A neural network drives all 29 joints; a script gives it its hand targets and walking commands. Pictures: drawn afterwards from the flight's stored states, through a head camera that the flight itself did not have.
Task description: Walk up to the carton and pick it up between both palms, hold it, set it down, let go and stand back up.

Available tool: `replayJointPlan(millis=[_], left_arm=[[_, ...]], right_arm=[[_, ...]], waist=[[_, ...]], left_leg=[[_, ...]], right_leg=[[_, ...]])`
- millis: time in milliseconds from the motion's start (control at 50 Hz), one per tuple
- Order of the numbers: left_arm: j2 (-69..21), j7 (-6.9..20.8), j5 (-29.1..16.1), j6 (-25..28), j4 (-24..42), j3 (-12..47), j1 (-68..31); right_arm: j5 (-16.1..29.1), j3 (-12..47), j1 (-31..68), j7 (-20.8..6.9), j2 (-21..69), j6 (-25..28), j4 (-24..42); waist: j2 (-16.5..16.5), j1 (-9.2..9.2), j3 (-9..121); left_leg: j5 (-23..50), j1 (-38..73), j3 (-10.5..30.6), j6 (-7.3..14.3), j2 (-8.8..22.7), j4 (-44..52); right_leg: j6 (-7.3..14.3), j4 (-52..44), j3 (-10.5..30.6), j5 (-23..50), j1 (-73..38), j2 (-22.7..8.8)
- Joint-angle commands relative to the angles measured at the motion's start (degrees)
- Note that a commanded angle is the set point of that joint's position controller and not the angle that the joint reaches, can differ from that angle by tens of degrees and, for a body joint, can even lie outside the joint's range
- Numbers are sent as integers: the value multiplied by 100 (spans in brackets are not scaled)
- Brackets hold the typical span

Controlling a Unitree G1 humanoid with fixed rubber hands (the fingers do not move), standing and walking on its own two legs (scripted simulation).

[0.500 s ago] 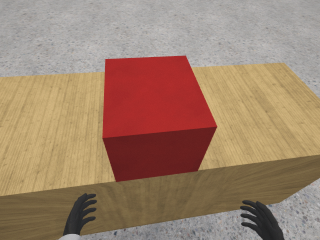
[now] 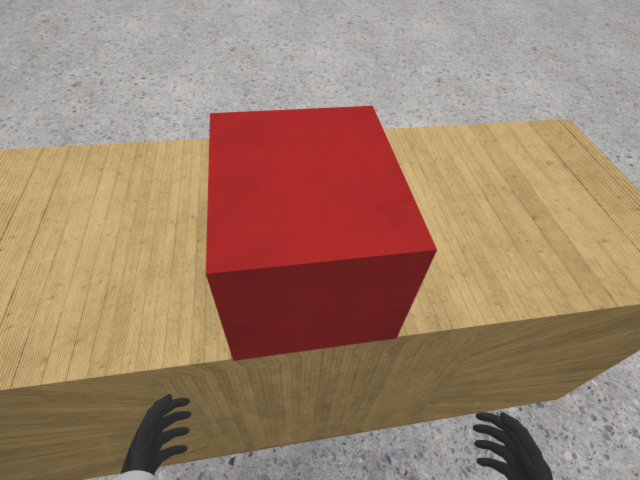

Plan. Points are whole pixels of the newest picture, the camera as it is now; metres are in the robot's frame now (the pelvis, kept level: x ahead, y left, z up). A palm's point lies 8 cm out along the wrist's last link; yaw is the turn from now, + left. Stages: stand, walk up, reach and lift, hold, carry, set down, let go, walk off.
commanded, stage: set down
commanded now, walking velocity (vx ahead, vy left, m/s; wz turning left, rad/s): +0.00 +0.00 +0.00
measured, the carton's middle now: (305, 228) +0.48 +0.06 +0.00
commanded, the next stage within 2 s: let go in 0.30 s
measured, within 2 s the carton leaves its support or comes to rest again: neither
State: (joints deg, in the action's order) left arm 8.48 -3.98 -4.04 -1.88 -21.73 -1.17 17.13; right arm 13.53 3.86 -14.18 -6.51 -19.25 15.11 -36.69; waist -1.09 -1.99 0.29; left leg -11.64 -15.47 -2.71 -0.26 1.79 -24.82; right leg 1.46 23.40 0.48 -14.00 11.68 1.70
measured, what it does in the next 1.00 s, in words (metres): stands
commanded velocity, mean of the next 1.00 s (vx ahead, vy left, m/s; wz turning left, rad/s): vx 0.00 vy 0.00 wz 0.00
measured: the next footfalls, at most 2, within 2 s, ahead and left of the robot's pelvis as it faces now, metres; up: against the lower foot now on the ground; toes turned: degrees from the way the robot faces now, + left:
none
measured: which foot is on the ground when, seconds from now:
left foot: down 0.00-1.00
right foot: down 0.00-1.00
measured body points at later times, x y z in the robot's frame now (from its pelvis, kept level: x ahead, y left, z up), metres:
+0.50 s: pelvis +0.00 +0.00 +0.00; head +0.05 +0.01 +0.45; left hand +0.16 +0.23 -0.10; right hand +0.16 -0.24 -0.10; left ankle +0.01 +0.12 -0.74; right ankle -0.02 -0.11 -0.74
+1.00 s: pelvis +0.01 +0.00 +0.00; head +0.01 +0.01 +0.45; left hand +0.14 +0.26 -0.11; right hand +0.14 -0.26 -0.11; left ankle +0.01 +0.12 -0.74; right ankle -0.02 -0.11 -0.74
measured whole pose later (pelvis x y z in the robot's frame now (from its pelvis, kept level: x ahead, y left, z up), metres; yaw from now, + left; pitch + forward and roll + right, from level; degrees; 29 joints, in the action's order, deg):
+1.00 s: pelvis +0.01 +0.00 +0.00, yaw +0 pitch +3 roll +0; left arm 14.6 -1.4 -3.8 -1.6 -41.0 -1.4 11.9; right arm 1.3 -1.2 -11.0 -0.8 -14.4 4.8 -48.4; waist -1.5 -1.0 3.3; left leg -12.3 -15.4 -2.7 -0.1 1.7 -24.8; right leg 1.3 23.4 0.5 -14.7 11.7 1.7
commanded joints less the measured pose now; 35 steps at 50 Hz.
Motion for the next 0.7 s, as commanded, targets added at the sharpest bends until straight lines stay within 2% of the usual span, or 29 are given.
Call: replayJointPlan(millis=[0,20,40,60,80,100,120,140,160,180,200,220,240,260,280,300,320,340,380,420,460,480,520,580,620,640,660,680], left_arm=[[848,26,120,83,841,-25,-692],[810,18,149,60,738,-49,-649],[854,-11,148,55,813,-5,-760],[806,9,189,5,703,-73,-725],[864,107,130,-28,310,8,-827],[944,119,214,-56,236,-99,-749],[921,86,223,-43,470,-122,-724],[955,162,249,-82,133,-128,-700],[946,164,293,-60,177,-186,-746],[1025,161,216,-7,247,-204,-673],[1041,215,253,-71,46,-209,-688],[1124,216,329,-27,151,-254,-737],[1077,280,346,-46,-93,-271,-892],[1049,232,358,-44,86,-186,-797],[1072,261,413,-62,-4,-255,-735],[1105,303,438,-45,-60,-244,-814],[1088,263,341,-3,270,-222,-749],[1079,289,240,26,191,-94,-781],[1137,329,315,25,-61,-150,-793],[1168,347,315,0,21,-137,-748],[1172,378,278,2,-35,-126,-850],[1024,315,426,-9,65,-82,-937],[1057,300,406,-38,169,-114,-865],[1110,321,319,-92,-74,-47,-897],[1063,318,406,-92,-216,-113,-957],[1031,301,443,-112,-214,-92,-859],[1087,293,447,-131,-110,-44,-939],[1087,282,462,-85,12,-93,-981]], right_arm=[[-592,-601,666,127,-151,113,745],[-695,-632,667,111,-203,91,742],[-669,-741,731,124,-303,88,778],[-733,-677,706,152,-200,58,577],[-843,-642,741,223,-61,25,406],[-849,-573,621,239,-98,-55,367],[-862,-561,607,218,-47,24,499],[-922,-540,546,271,44,24,309],[-931,-523,602,312,95,29,240],[-952,-552,546,341,34,88,348],[-994,-497,654,388,76,64,188],[-1039,-447,584,416,142,95,120],[-1055,-525,669,459,184,118,-79],[-1039,-596,689,442,73,162,50],[-1044,-548,629,450,169,191,13],[-1104,-550,712,504,165,243,-106],[-1040,-622,678,475,74,319,55],[-1046,-636,688,490,120,341,-53],[-1193,-553,706,523,167,358,-150],[-1195,-625,729,528,113,414,-126],[-1166,-596,735,537,172,461,-117],[-1161,-633,873,492,132,431,-369],[-1152,-665,772,500,152,476,-250],[-1225,-626,749,511,193,418,-76],[-1252,-552,879,503,188,361,-123],[-1236,-640,822,465,164,341,-189],[-1240,-675,784,462,117,312,-224],[-1271,-677,770,464,66,354,-122]], waist=[[-69,68,472],[-131,-7,352],[32,88,464],[-22,28,285],[-204,148,176],[-104,133,168],[-67,30,418],[-124,96,295],[-147,109,518],[-199,14,530],[-125,113,418],[-27,63,516],[-76,164,542],[92,64,688],[119,45,775],[-9,85,741],[79,73,973],[-23,181,980],[-110,190,903],[50,177,898],[-99,161,954],[233,159,902],[214,170,1121],[-4,162,895],[-126,66,705],[88,77,774],[152,143,794],[36,121,950]], left_leg=[[533,1631,3,-22,-137,481],[600,1548,-15,-15,-148,479],[457,1638,-2,-66,-131,472],[651,1481,-37,-76,-146,446],[434,1490,-116,0,-205,467],[449,1516,-61,9,-213,456],[675,1589,-99,5,-186,438],[591,1565,-97,24,-215,408],[677,1584,-85,4,-212,367],[732,1517,-132,-4,-232,347],[737,1508,-119,1,-244,322],[839,1514,-142,-4,-282,322],[828,1563,-96,-8,-248,274],[970,1678,-105,-65,-237,251],[1089,1829,-105,-58,-228,212],[1143,1760,-95,-63,-244,210],[1385,1908,-94,-85,-214,153],[1313,1881,-95,-50,-214,175],[1303,1820,-30,-51,-197,139],[1397,1806,-56,-84,-222,145],[1318,1868,-89,-47,-214,88],[1413,1892,-32,-145,-188,140],[1497,1992,-37,-148,-171,71],[1057,1855,-96,-25,-182,170],[971,1686,-115,6,-191,187],[1016,1773,-112,-45,-200,216],[1026,1861,-79,-40,-172,164],[1232,1916,-53,-65,-139,168]], right_leg=[[56,-805,-8,404,433,-54],[53,-790,-22,448,440,-78],[42,-784,-28,272,596,-47],[57,-760,-28,465,441,-58],[-29,-837,27,459,480,-121],[-18,-833,64,500,415,-145],[-5,-748,-14,841,286,-116],[-45,-768,28,863,322,-155],[-59,-731,7,874,236,-134],[-108,-663,22,1265,110,-151],[-109,-672,51,1342,68,-180],[-122,-612,26,1594,-137,-196],[-151,-617,46,1520,8,-170],[-113,-541,-19,1532,-10,-167],[-121,-565,-12,1689,71,-180],[-144,-520,-50,1872,-51,-158],[-120,-502,-101,2014,-55,-105],[-136,-552,-59,2073,-8,-123],[-120,-503,-99,2084,14,-114],[-111,-516,-94,2116,21,-127],[-143,-516,-81,2048,81,-126],[-70,-505,-155,1840,147,-63],[-82,-453,-169,1914,127,-64],[-100,-582,-149,1487,288,-90],[-96,-568,-104,1396,166,-113],[-34,-616,-112,1451,116,-117],[-53,-550,-99,1496,194,-125],[-67,-508,-174,1557,199,-23]])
